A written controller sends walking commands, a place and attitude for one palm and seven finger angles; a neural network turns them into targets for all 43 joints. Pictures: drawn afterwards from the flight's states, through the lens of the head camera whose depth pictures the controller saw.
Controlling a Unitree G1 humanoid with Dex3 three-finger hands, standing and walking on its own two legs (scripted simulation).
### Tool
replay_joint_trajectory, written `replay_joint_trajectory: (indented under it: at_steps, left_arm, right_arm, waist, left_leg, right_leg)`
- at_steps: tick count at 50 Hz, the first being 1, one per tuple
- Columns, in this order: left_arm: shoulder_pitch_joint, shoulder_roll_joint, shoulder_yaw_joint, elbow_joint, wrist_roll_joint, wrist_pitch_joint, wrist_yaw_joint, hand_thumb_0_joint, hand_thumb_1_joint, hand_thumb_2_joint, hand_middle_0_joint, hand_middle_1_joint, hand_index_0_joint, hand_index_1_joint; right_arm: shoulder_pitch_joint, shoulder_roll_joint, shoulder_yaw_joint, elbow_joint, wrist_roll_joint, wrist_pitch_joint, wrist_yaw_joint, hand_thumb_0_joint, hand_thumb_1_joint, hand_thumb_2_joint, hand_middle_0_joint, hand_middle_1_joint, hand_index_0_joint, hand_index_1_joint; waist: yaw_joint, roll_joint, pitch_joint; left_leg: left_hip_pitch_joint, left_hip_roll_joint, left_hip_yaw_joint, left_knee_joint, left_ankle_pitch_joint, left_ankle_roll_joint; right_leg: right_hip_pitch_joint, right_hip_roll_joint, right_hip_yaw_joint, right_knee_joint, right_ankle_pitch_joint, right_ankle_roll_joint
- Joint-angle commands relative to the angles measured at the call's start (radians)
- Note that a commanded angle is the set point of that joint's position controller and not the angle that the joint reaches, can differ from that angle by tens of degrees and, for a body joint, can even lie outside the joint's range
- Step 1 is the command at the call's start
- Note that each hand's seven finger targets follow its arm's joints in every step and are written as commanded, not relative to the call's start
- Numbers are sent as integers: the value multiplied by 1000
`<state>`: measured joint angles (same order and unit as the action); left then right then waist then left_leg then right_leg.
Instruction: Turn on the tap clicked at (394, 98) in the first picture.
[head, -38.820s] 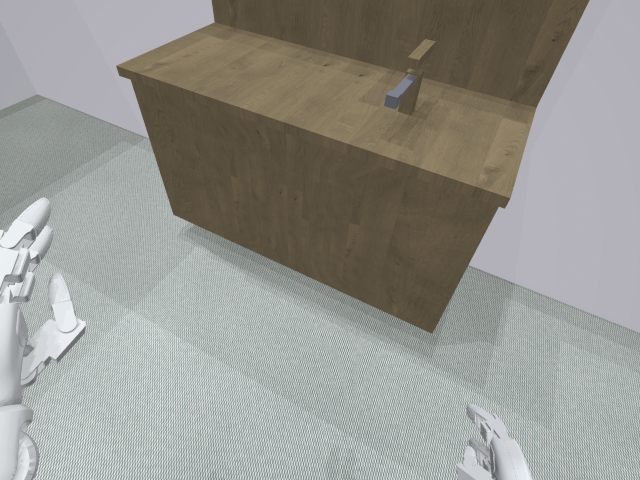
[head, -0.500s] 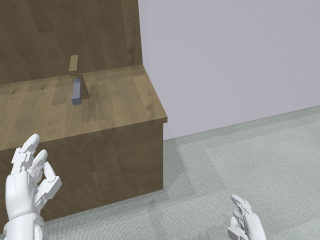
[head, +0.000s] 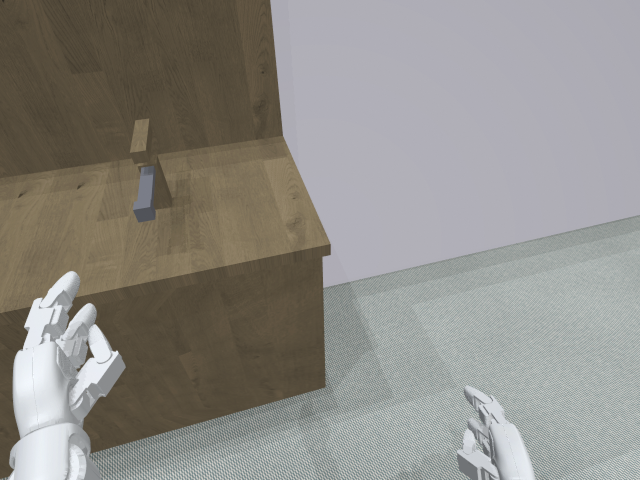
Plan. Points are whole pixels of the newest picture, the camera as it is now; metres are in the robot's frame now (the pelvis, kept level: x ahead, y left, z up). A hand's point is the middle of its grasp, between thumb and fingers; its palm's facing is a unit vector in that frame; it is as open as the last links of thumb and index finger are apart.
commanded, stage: turn the palm inward beside the body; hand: left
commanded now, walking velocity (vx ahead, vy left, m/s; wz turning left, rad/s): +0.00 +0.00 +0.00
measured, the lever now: (144, 210) +0.50 +0.38 +0.07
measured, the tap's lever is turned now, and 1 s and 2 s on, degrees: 0 0 0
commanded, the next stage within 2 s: reach beside the lever's end, fingers flat in 0.08 s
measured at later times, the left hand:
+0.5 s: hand (120, 344) +0.21 +0.25 +0.12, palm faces +0.58 -0.81 -0.08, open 7.4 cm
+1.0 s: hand (108, 323) +0.25 +0.29 +0.10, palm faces +0.59 -0.80 -0.06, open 7.5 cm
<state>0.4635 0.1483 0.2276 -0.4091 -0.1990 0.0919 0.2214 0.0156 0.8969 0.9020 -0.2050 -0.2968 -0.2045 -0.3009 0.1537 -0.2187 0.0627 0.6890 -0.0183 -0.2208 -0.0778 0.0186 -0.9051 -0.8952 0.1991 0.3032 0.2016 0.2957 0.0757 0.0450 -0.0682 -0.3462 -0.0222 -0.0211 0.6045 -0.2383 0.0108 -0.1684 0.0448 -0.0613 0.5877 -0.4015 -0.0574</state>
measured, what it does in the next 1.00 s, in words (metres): stands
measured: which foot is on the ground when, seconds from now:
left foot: down 0.00-1.00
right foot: down 0.00-1.00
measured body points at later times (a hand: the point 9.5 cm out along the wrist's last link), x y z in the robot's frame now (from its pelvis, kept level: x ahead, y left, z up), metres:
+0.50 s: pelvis -0.01 -0.02 +0.00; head -0.03 -0.04 +0.45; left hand +0.18 +0.29 +0.12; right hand +0.18 -0.24 -0.09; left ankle +0.05 +0.11 -0.73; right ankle -0.05 -0.08 -0.73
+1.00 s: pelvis +0.00 +0.00 -0.01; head -0.01 -0.01 +0.44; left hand +0.21 +0.33 +0.11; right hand +0.17 -0.24 -0.10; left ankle +0.05 +0.11 -0.73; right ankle -0.05 -0.08 -0.73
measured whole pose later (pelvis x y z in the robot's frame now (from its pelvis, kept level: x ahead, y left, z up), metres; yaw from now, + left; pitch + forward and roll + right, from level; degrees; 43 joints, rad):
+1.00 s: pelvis +0.00 +0.00 -0.01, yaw -1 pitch +2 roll +0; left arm 0.16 0.21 0.39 0.02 -0.21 -0.07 0.17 0.02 0.90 0.90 -0.19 -0.27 -0.19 -0.27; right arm 0.17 -0.24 0.02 0.74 0.00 -0.19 -0.11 0.02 -0.91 -0.90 0.20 0.30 0.20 0.30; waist 0.05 0.04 -0.06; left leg -0.45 -0.01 -0.02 0.66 -0.25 0.01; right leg -0.28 0.05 -0.06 0.65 -0.42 -0.06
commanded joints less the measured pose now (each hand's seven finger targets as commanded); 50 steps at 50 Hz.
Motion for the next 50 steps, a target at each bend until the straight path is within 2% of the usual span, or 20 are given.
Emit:
replay_joint_trajectory:
  at_steps: [1,5,7,8,9,12,14,17,19,20,23,25,28,29,31,34,35,36,44,50]
  left_arm:
    - [-80,128,67,-239,8,-66,5,0,900,900,-200,-300,-200,-300]
    - [-83,127,59,-240,13,-62,6,0,900,900,-200,-300,-200,-300]
    - [-79,127,68,-231,13,-63,9,0,900,900,-200,-300,-200,-300]
    - [-82,132,70,-239,14,-63,10,0,900,900,-200,-300,-200,-300]
    - [-77,145,87,-226,10,-60,12,0,900,900,-200,-300,-200,-300]
    - [-124,148,102,-165,6,-58,14,0,900,900,-200,-300,-200,-300]
    - [-195,182,137,-135,0,-62,14,0,900,900,-200,-300,-200,-300]
    - [-266,179,127,-97,-2,-76,4,0,900,900,-200,-300,-200,-300]
    - [-325,207,149,-66,-5,-89,-3,0,900,900,-200,-300,-200,-300]
    - [-345,199,135,-54,-4,-96,-9,0,900,900,-200,-300,-200,-300]
    - [-389,223,149,-5,-3,-112,-19,0,900,900,-200,-300,-200,-300]
    - [-380,237,171,30,-4,-114,-24,0,900,900,-200,-300,-200,-300]
    - [-363,240,193,73,-15,-112,-28,0,900,900,-200,-300,-200,-300]
    - [-347,261,224,102,-19,-109,-26,0,900,900,-200,-300,-200,-300]
    - [-314,241,219,106,-23,-109,-29,0,900,900,-198,-295,-198,-295]
    - [-310,271,255,120,-21,-116,-24,0,900,900,-196,-288,-196,-288]
    - [-340,247,228,105,-19,-125,-23,0,900,900,-195,-285,-195,-285]
    - [-326,268,255,119,-16,-133,-19,0,900,900,-194,-282,-194,-282]
    - [-476,271,221,136,-4,-225,-42,0,900,900,-187,-263,-187,-263]
    - [-533,272,211,236,-11,-237,-64,0,900,900,-182,-247,-182,-247]
  right_arm:
    - [-148,-101,-46,-168,6,-53,-7,0,-900,-900,200,300,200,300]
    - [-152,-101,-46,-172,10,-46,-10,0,-900,-900,200,300,200,300]
    - [-151,-101,-47,-171,9,-44,-11,0,-900,-900,200,300,200,300]
    - [-152,-102,-48,-173,9,-41,-11,0,-900,-900,200,300,200,300]
    - [-152,-101,-47,-172,10,-41,-13,0,-900,-900,200,300,200,300]
    - [-153,-101,-48,-160,12,-31,-19,0,-900,-900,200,300,200,300]
    - [-152,-102,-49,-149,16,-27,-25,0,-900,-900,200,300,200,300]
    - [-160,-98,-48,-139,17,-30,-32,0,-900,-900,200,300,200,300]
    - [-151,-100,-51,-125,19,-34,-38,0,-900,-900,200,300,200,300]
    - [-157,-98,-50,-124,19,-36,-40,0,-900,-900,200,300,200,300]
    - [-149,-103,-52,-112,19,-43,-45,0,-900,-900,200,300,200,300]
    - [-145,-103,-54,-111,21,-42,-46,0,-900,-900,200,300,200,300]
    - [-138,-106,-58,-113,22,-39,-44,0,-900,-900,200,300,200,300]
    - [-126,-110,-60,-111,25,-36,-42,0,-900,-900,200,300,200,300]
    - [-122,-112,-65,-123,24,-31,-39,0,-900,-900,200,300,200,300]
    - [-110,-118,-70,-122,27,-19,-34,0,-900,-900,200,300,200,300]
    - [-113,-117,-69,-125,24,-19,-33,0,-900,-900,200,300,200,300]
    - [-105,-119,-75,-122,24,-16,-32,0,-900,-900,200,300,200,300]
    - [-83,-129,-82,-100,19,-19,-38,0,-900,-900,200,300,200,300]
    - [-80,-137,-82,-93,21,-25,-48,0,-900,-900,200,300,200,300]
  waist:
    - [-2,-7,-79]
    - [-1,-7,-69]
    - [-2,-40,-66]
    - [-1,-18,-76]
    - [1,-49,-60]
    - [-12,-59,-19]
    - [-19,-58,5]
    - [-25,-22,1]
    - [-32,-20,-4]
    - [-33,-7,-9]
    - [-35,-1,-35]
    - [-23,2,-59]
    - [-15,-20,-91]
    - [-9,-48,-95]
    - [-3,-59,-116]
    - [-4,-37,-114]
    - [-16,-41,-118]
    - [-12,-45,-116]
    - [-50,26,-110]
    - [-45,22,-161]
  left_leg:
    - [167,12,-20,-54,204,22]
    - [156,10,-18,-56,188,23]
    - [157,10,-19,-55,193,23]
    - [159,9,-16,-53,191,23]
    - [148,7,-17,-53,173,24]
    - [121,4,-17,-54,126,22]
    - [104,1,-18,-54,84,22]
    - [104,-1,-14,-47,50,21]
    - [100,-1,-17,-47,29,21]
    - [99,-3,-17,-48,21,21]
    - [95,-2,-19,-42,27,20]
    - [90,-2,-17,-48,35,19]
    - [89,-2,-12,-41,77,18]
    - [81,-1,-16,-45,86,18]
    - [91,0,-8,-42,127,20]
    - [87,2,-4,-35,155,19]
    - [97,2,-4,-32,170,22]
    - [95,6,-3,-30,175,20]
    - [100,9,-10,-8,163,25]
    - [104,11,-24,-12,128,24]
  right_leg:
    - [-113,-31,37,-94,381,55]
    - [-111,-35,42,-100,370,57]
    - [-107,-36,45,-99,395,61]
    - [-107,-40,50,-100,403,64]
    - [-107,-40,52,-111,391,68]
    - [-133,-45,64,-125,347,73]
    - [-147,-49,83,-150,288,76]
    - [-164,-59,106,-166,238,77]
    - [-167,-58,116,-178,193,76]
    - [-168,-61,122,-178,179,75]
    - [-162,-67,134,-168,210,79]
    - [-146,-65,128,-155,226,78]
    - [-124,-67,123,-129,329,86]
    - [-113,-63,113,-122,347,87]
    - [-102,-61,100,-100,427,90]
    - [-105,-56,93,-85,462,89]
    - [-115,-57,89,-78,482,89]
    - [-119,-54,86,-74,484,87]
    - [-200,-29,73,-51,357,59]
    - [-215,-22,65,-43,284,48]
